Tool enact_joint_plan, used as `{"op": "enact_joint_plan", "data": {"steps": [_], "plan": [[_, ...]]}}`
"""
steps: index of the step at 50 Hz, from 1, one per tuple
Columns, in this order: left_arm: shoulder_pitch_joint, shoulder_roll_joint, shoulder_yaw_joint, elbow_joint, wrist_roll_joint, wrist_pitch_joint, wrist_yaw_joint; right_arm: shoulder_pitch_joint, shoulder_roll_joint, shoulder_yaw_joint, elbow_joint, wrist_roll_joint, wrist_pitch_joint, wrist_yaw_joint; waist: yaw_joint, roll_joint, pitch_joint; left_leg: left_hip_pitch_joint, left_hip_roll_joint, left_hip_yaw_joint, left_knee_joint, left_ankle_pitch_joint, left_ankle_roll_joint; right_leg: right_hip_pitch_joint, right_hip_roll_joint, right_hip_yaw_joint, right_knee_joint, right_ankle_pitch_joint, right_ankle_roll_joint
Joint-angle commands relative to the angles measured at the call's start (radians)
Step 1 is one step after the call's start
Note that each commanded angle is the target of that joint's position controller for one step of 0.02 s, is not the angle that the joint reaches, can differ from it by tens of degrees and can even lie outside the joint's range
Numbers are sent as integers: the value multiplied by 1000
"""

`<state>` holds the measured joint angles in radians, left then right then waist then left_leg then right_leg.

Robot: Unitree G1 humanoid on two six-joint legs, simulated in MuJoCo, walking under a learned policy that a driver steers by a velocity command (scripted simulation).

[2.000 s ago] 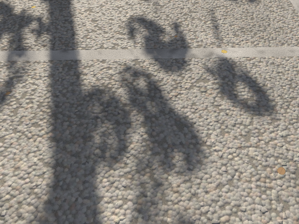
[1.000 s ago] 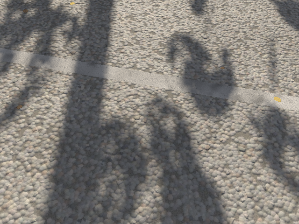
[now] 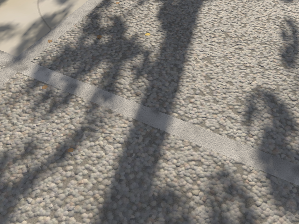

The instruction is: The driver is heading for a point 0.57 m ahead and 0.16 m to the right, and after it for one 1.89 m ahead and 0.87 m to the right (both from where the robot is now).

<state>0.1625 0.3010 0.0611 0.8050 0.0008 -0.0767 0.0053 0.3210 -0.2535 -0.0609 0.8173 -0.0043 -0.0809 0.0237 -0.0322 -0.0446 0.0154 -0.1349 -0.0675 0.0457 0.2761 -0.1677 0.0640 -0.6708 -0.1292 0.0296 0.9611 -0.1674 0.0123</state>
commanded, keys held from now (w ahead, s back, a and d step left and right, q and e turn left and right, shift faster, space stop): no key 0.08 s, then e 0.26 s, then w+e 0.58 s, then w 0.08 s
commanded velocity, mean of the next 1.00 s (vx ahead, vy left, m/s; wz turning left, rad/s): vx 0.30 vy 0.00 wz -0.40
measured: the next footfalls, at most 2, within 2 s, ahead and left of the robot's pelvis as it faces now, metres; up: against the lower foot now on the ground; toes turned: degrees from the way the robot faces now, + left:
right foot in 0.20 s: +0.26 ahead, -0.13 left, +0.00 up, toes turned -1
left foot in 0.60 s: +0.24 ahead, +0.10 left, +0.00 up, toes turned -16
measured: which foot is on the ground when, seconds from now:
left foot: down 0.00-0.22, up 0.24-0.58, down 0.60-1.00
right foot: up 0.00-0.18, down 0.20-0.60, up 0.62-1.00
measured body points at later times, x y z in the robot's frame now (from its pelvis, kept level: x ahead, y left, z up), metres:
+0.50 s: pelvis +0.14 -0.03 -0.01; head +0.17 -0.05 +0.44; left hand +0.32 +0.22 -0.11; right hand +0.24 -0.33 -0.13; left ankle +0.19 +0.12 -0.71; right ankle +0.22 -0.13 -0.75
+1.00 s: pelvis +0.28 -0.08 -0.02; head +0.30 -0.09 +0.43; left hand +0.58 +0.01 -0.09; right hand +0.12 -0.32 -0.14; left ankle +0.20 +0.11 -0.75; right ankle +0.33 -0.28 -0.71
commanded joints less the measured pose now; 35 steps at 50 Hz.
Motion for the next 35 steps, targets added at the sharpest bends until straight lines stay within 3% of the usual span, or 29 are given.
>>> {"op": "enact_joint_plan", "data": {"steps": [1,4,7,9,10,11,12,13,14,15,16,17,18,21,26,28,29,30,31,32,33,34,35], "plan": [[13,-3,-11,-45,9,-7,-9,-81,-138,-26,-61,0,-13,-17,40,106,4,-108,208,-53,-78,591,144,129,29,-28,-215,198,4],[-61,16,-11,-68,3,-10,-23,-30,-162,-26,-25,7,0,-25,9,111,-26,-38,234,-72,-45,539,130,188,67,-20,-342,295,-9],[-58,62,1,-81,5,-9,-39,-62,-173,-30,-7,11,11,-34,30,121,-51,59,279,-82,45,508,99,204,75,1,-399,214,-52],[23,108,23,-63,13,-7,-40,-85,-172,-32,-4,17,24,-45,76,100,-91,76,233,-48,211,522,54,328,121,-34,-478,229,-85],[69,181,46,-65,15,-7,-32,-36,-159,-29,-9,1,27,-52,73,7,-148,25,157,6,399,408,0,461,60,39,-478,603,-118],[105,244,55,-88,32,2,-25,73,-103,-9,-20,-18,22,-53,34,-173,-261,-263,29,39,739,-38,-75,761,-147,324,-443,891,-285],[140,182,38,-91,18,13,-25,81,-88,5,-17,-21,24,-44,59,-230,-371,-397,-27,-72,931,-518,-100,850,-247,529,-513,883,-396],[98,155,30,-113,6,20,-29,57,-145,-10,-19,2,35,-38,58,-126,-352,-437,21,-147,1017,-493,-96,782,-212,504,-544,641,-371],[39,136,29,-131,1,29,-28,-5,-147,-13,-30,18,51,-44,52,-51,-262,-488,49,-134,1024,-425,-93,680,-168,444,-576,404,-327],[-2,124,26,-139,-4,38,-23,-48,-148,-18,-35,14,68,-54,42,5,-178,-493,76,-128,966,-369,-95,552,-133,396,-621,241,-288],[-32,118,24,-150,0,46,-17,-72,-157,-25,-45,6,83,-65,25,-3,-140,-450,96,-131,897,-313,-95,448,-100,368,-658,118,-261],[-52,126,28,-158,11,56,-14,-73,-142,-23,-51,1,91,-70,8,-41,-122,-395,85,-116,835,-273,-97,369,-61,344,-680,51,-244],[-50,126,31,-163,14,60,-9,-58,-128,-22,-50,-3,91,-72,1,-70,-135,-356,77,-105,773,-245,-98,336,-31,328,-704,-61,-238],[-44,139,42,-180,-2,58,11,-76,-120,-19,-58,-2,74,-67,8,-122,-159,-307,61,-91,621,-211,-104,318,-15,360,-748,-296,-238],[-11,157,55,-187,-17,67,25,-106,-123,-20,-71,8,38,-46,12,-125,-138,-185,33,-79,408,-191,-84,279,-3,413,-754,-426,-215],[-31,145,53,-198,-24,79,27,-41,-119,-23,-50,15,22,-40,-35,-116,-110,-61,31,-60,246,-124,-51,212,30,407,-734,-467,-183],[-46,124,48,-209,-25,84,27,25,-130,-29,-24,11,17,-41,-69,-101,-91,41,51,-53,145,-106,-30,141,75,373,-694,-475,-139],[-57,66,35,-222,-29,85,25,112,-184,-44,1,5,12,-48,-90,29,-89,178,216,-204,44,-218,11,-10,148,277,-466,-461,-77],[-29,-4,19,-243,-36,73,17,96,-253,-56,-12,-11,17,-50,-48,270,-77,206,436,-531,-60,-491,89,-182,260,88,-170,-370,-56],[-61,77,36,-274,-27,55,10,17,-271,-65,-40,-36,8,-46,-22,288,16,76,506,-682,-119,-629,156,-272,176,139,-34,-289,-60],[-30,114,47,-254,-22,49,1,-57,-215,-53,-66,-18,-1,-55,11,243,50,69,462,-598,-126,-584,131,-282,156,154,34,-196,-56],[13,118,53,-224,-16,50,-4,-83,-177,-43,-71,-2,-5,-59,26,219,45,88,409,-490,-120,-476,87,-267,148,135,70,-134,-40],[29,109,53,-210,-9,50,-7,-80,-166,-39,-72,4,-6,-61,24,200,30,96,376,-403,-120,-387,60,-248,137,112,109,-90,-25]]}}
